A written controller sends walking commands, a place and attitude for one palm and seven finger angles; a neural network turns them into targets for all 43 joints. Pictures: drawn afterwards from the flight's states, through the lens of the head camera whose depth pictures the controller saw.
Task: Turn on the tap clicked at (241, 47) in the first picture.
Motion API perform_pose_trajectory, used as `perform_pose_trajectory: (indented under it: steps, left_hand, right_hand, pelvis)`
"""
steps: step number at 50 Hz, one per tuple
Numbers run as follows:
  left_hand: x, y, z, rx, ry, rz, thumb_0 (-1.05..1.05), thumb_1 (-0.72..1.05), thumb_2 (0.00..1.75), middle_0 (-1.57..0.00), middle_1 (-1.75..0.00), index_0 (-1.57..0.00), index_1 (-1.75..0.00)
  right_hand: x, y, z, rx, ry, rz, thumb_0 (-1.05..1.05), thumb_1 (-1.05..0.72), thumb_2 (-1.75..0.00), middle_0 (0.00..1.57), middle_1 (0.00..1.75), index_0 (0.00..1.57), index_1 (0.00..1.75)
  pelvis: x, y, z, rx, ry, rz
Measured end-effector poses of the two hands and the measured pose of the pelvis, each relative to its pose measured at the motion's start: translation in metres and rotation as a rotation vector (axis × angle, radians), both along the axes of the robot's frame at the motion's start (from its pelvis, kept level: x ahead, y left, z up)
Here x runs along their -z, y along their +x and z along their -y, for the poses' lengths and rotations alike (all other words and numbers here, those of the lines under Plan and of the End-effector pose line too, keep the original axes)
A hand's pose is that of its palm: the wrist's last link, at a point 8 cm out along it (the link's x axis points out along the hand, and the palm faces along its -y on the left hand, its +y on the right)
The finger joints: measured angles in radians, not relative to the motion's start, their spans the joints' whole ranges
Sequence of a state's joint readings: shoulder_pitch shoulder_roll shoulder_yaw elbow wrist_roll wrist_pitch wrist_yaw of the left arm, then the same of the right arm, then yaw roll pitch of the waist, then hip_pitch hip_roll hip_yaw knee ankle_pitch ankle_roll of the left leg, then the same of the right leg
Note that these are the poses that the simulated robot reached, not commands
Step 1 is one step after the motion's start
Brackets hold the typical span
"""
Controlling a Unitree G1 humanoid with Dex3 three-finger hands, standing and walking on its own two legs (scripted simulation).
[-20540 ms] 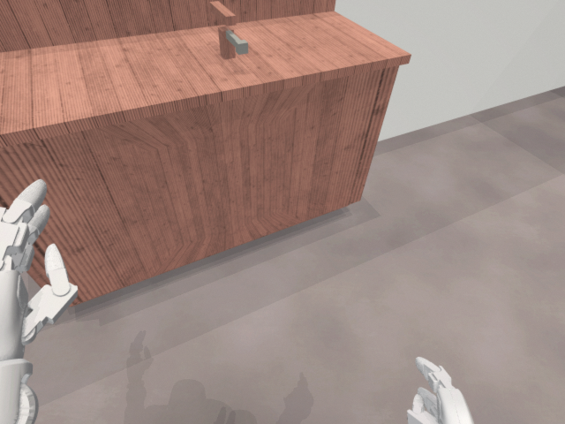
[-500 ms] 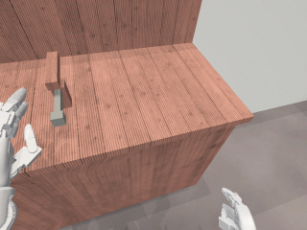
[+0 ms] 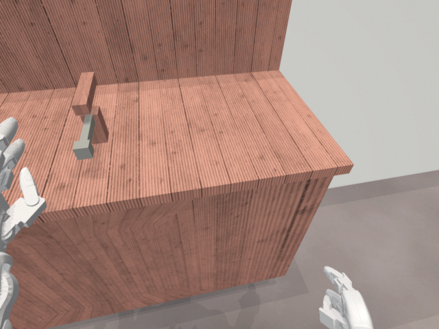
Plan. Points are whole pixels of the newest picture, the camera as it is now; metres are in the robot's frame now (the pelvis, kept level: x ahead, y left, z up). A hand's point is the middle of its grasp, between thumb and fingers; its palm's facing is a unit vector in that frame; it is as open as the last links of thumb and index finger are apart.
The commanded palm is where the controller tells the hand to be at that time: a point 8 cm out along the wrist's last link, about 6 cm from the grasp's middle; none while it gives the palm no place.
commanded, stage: turn the palm inward beside the body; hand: left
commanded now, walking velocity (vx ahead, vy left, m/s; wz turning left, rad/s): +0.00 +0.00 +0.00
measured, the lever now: (83, 149) +0.38 +0.33 +0.12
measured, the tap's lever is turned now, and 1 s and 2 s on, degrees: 0 0 0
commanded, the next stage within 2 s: reach beside the lever's end, fingers flat in 1.76 s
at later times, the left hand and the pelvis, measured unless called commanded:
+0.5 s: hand (61, 190) +0.25 +0.28 +0.16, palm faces +0.48 -0.84 -0.27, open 7.4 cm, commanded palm +0.19 +0.30 +0.19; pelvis +0.05 +0.00 +0.00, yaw -1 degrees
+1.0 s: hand (59, 202) +0.22 +0.27 +0.17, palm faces +0.47 -0.87 -0.15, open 7.4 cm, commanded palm +0.17 +0.30 +0.19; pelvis +0.03 +0.03 +0.01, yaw +0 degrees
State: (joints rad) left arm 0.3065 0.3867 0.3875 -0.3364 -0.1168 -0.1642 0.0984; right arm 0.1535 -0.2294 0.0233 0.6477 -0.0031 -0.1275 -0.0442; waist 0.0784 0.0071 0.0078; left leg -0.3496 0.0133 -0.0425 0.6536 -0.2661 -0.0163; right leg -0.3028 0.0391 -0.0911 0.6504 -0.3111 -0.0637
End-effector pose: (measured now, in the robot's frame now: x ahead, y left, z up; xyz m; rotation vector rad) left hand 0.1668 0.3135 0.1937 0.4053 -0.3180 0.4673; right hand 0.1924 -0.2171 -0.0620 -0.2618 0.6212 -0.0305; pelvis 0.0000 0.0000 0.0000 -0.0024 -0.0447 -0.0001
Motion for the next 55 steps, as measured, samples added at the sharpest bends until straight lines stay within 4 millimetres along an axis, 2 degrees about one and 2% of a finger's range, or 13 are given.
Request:
perform_pose_trajectory:
  steps: [2,5,10,14,18,21,25,29,34,39,43,47,55]
  left_hand:
    - [-0.007,-0.001,-0.007,-0.053,-0.013,0.027,0.02,0.89,0.9,-0.22,-0.3,-0.21,-0.3]
    - [-0.005,0.008,-0.009,-0.079,-0.055,-0.052,0.01,0.89,0.9,-0.21,-0.3,-0.21,-0.3]
    - [0.011,0.031,0.016,0.001,-0.066,-0.23,0.02,0.9,0.9,-0.2,-0.3,-0.2,-0.3]
    - [0.011,0.04,0.031,0.067,-0.077,-0.182,0.02,0.9,0.9,-0.21,-0.3,-0.21,-0.3]
    - [0.005,0.04,0.022,0.027,-0.095,-0.103,0.02,0.89,0.9,-0.22,-0.3,-0.21,-0.3]
    - [0.007,0.037,0.009,-0.027,-0.108,-0.12,0.02,0.89,0.9,-0.22,-0.3,-0.21,-0.3]
    - [0.018,0.036,-0.001,-0.046,-0.148,-0.182,0.02,0.9,0.9,-0.21,-0.3,-0.21,-0.3]
    - [0.024,0.039,0.006,0.003,-0.177,-0.183,0.02,0.9,0.9,-0.21,-0.3,-0.2,-0.3]
    - [0.017,0.04,0.013,0.051,-0.175,-0.134,0.02,0.9,0.9,-0.21,-0.3,-0.2,-0.3]
    - [0.013,0.034,0.004,0.003,-0.199,-0.129,0.02,0.9,0.9,-0.21,-0.3,-0.21,-0.3]
    - [0.015,0.024,0.0,-0.029,-0.237,-0.145,0.02,0.9,0.9,-0.21,-0.3,-0.21,-0.3]
    - [0.019,0.017,0.004,-0.028,-0.266,-0.159,0.02,0.9,0.9,-0.21,-0.3,-0.2,-0.3]
    - [0.015,0.005,0.017,-0.021,-0.27,-0.157,0.02,0.9,0.9,-0.21,-0.3,-0.2,-0.3]
  right_hand:
    - [0.008,-0.001,0.004,-0.004,-0.001,-0.02,0.01,-0.9,-0.9,0.2,0.3,0.2,0.3]
    - [0.018,0.0,0.011,0.014,0.012,-0.035,0.01,-0.9,-0.9,0.2,0.3,0.2,0.3]
    - [0.024,0.004,0.018,0.078,0.053,-0.007,0.02,-0.9,-0.9,0.2,0.3,0.2,0.3]
    - [0.024,0.005,0.025,0.12,0.056,-0.001,0.02,-0.9,-0.9,0.2,0.3,0.2,0.3]
    - [0.023,0.007,0.029,0.14,0.037,-0.023,0.02,-0.9,-0.9,0.2,0.3,0.2,0.3]
    - [0.021,0.012,0.029,0.14,0.02,-0.028,0.02,-0.9,-0.9,0.2,0.3,0.2,0.3]
    - [0.016,0.021,0.022,0.128,0.0,-0.008,0.02,-0.9,-0.9,0.2,0.3,0.2,0.3]
    - [0.007,0.034,0.008,0.097,-0.004,0.04,0.02,-0.9,-0.9,0.2,0.3,0.2,0.3]
    - [-0.004,0.048,-0.016,0.057,0.024,0.098,0.02,-0.9,-0.9,0.2,0.3,0.2,0.3]
    - [-0.009,0.055,-0.038,0.028,0.062,0.119,0.02,-0.9,-0.9,0.2,0.3,0.2,0.3]
    - [-0.01,0.056,-0.05,0.004,0.077,0.119,0.02,-0.9,-0.9,0.2,0.3,0.2,0.3]
    - [-0.012,0.053,-0.055,-0.015,0.074,0.117,0.02,-0.9,-0.9,0.21,0.3,0.2,0.3]
    - [-0.012,0.041,-0.051,-0.015,0.073,0.117,0.02,-0.9,-0.9,0.21,0.3,0.2,0.3]
  pelvis:
    - [0.002,-0.001,0.006,-0.014,-0.006,0.006]
    - [0.004,-0.002,0.011,-0.02,-0.009,0.015]
    - [0.004,0.004,0.012,-0.007,0.005,0.001]
    - [0.005,0.014,0.014,0.01,0.011,-0.025]
    - [0.005,0.029,0.012,0.017,0.01,-0.044]
    - [0.004,0.039,0.007,0.018,0.01,-0.052]
    - [0.001,0.048,-0.003,0.012,0.008,-0.058]
    - [-0.001,0.05,-0.012,0.007,0.006,-0.062]
    - [-0.002,0.051,-0.02,0.007,0.004,-0.064]
    - [-0.003,0.049,-0.026,0.007,-0.001,-0.052]
    - [-0.004,0.044,-0.029,0.002,-0.003,-0.04]
    - [-0.005,0.038,-0.03,-0.003,-0.003,-0.023]
    - [-0.005,0.027,-0.025,-0.003,0.0,-0.001]
